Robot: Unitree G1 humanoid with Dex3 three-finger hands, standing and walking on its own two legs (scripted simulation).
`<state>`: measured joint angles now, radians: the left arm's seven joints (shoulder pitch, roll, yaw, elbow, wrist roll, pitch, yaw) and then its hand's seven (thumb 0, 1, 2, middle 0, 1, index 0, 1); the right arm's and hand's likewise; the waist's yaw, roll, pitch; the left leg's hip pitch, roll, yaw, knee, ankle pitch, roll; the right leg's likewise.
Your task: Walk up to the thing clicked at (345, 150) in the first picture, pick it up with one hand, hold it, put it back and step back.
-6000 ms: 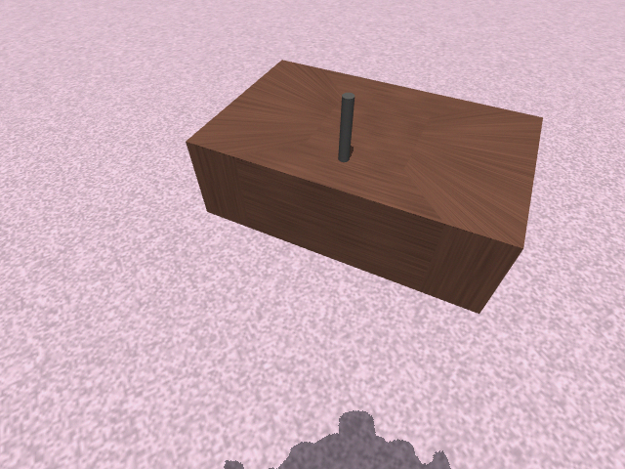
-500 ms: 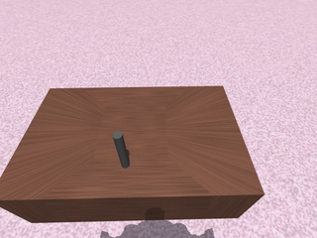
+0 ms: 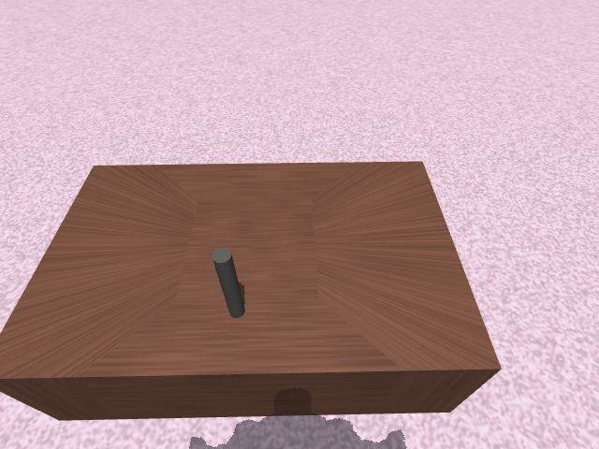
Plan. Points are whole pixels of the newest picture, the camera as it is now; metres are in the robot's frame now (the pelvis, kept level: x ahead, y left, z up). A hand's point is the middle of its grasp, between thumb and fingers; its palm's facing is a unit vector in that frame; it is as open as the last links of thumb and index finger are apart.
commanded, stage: stand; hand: left
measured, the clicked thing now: (230, 286) +0.52 +0.17 -0.27
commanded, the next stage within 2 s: go down in 0.60 s
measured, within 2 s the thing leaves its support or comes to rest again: neither
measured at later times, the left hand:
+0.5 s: hand out of the picture +0.08 +0.25 -0.16, palm faces -0.03 -0.94 -0.35, open 7.4 cm
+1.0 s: hand (138, 441) +0.17 +0.26 -0.15, palm faces +0.03 -0.94 -0.35, open 12.4 cm
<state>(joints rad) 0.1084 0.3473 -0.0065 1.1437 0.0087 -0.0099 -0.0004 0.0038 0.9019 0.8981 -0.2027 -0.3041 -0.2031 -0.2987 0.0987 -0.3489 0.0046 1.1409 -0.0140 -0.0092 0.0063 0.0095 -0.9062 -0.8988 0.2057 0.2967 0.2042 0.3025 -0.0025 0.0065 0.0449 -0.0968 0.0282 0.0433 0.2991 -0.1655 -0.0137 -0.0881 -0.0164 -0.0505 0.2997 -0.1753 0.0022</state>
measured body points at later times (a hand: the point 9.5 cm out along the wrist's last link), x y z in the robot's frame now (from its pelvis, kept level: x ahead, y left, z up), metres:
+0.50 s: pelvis +0.00 +0.00 +0.00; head +0.01 +0.00 +0.45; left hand +0.08 +0.30 -0.13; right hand +0.08 -0.30 -0.14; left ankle +0.00 +0.13 -0.75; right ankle -0.01 -0.12 -0.75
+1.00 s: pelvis +0.00 +0.00 -0.01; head +0.05 +0.01 +0.44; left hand +0.17 +0.31 -0.12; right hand +0.09 -0.26 -0.13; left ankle +0.00 +0.13 -0.75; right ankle -0.01 -0.12 -0.75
